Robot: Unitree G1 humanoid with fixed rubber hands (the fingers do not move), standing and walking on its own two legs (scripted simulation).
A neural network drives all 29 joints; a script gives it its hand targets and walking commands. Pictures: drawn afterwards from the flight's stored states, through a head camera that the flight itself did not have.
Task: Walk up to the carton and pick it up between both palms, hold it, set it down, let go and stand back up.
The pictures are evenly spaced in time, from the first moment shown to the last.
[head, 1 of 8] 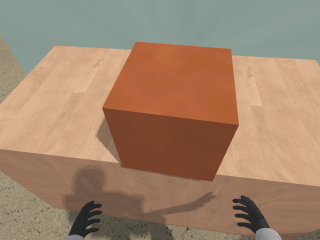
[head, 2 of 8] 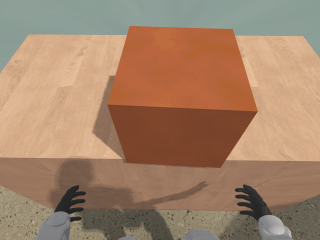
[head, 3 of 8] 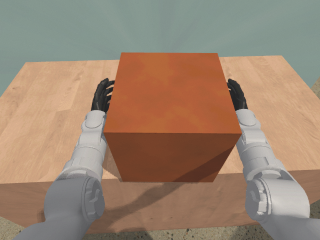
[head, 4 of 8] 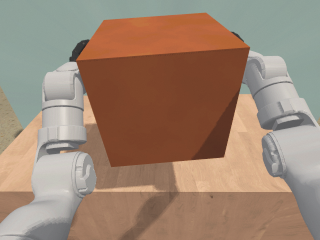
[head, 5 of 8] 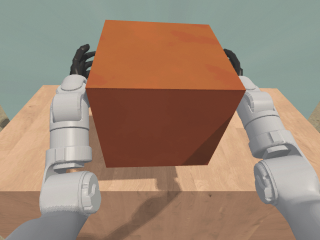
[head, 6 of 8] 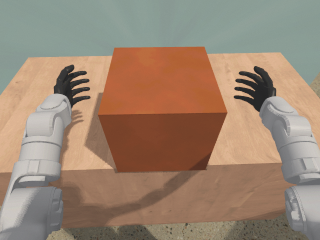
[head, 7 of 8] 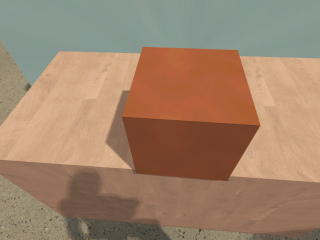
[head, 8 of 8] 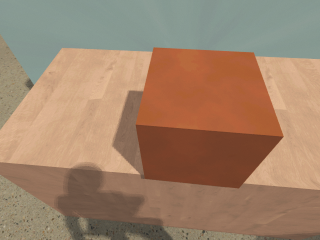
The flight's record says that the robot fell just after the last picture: no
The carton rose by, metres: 0.24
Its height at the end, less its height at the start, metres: +0.00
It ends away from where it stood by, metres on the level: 0.03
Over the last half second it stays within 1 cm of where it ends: yes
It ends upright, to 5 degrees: yes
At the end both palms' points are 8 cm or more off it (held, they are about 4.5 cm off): yes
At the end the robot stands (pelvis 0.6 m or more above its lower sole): yes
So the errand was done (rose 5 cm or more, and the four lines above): yes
